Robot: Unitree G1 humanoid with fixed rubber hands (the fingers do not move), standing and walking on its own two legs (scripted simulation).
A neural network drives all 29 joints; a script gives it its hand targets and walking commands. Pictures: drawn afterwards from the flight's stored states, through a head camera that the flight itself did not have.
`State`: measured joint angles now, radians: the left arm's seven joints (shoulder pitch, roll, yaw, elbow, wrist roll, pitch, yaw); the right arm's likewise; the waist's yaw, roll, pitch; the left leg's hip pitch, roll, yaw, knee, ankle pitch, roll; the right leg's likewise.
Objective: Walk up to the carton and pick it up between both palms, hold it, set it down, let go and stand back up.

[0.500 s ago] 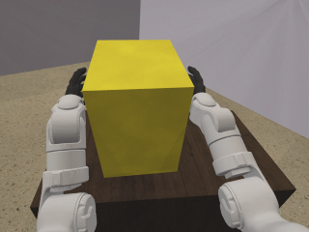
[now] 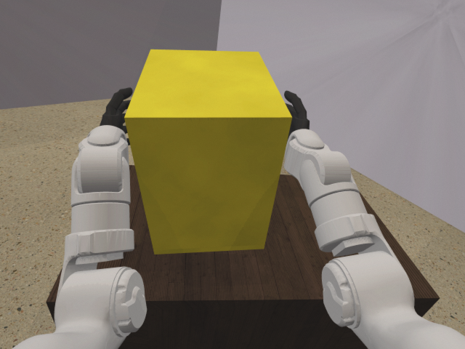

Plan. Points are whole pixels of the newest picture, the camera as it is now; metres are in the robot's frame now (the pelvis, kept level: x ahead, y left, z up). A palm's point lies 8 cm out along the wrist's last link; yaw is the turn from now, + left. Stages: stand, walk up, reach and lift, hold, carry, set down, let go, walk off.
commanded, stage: hold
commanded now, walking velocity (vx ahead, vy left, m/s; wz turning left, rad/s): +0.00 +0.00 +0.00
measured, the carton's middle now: (207, 150) +0.41 +0.03 +0.22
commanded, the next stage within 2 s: none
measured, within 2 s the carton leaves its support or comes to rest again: neither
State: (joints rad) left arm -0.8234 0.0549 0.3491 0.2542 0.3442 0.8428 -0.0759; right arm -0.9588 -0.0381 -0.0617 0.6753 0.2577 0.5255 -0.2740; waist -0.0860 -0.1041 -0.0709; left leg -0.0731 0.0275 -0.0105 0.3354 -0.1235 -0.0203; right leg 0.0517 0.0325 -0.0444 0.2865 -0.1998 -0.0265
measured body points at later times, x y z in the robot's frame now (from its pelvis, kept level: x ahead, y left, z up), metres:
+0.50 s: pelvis +0.01 +0.00 +0.00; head -0.08 +0.03 +0.44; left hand +0.38 +0.16 +0.26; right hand +0.39 -0.13 +0.26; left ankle +0.05 +0.13 -0.75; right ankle -0.01 -0.10 -0.75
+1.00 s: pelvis +0.00 +0.01 +0.00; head -0.07 +0.02 +0.44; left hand +0.38 +0.15 +0.27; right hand +0.38 -0.14 +0.26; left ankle +0.05 +0.13 -0.75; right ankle -0.01 -0.10 -0.75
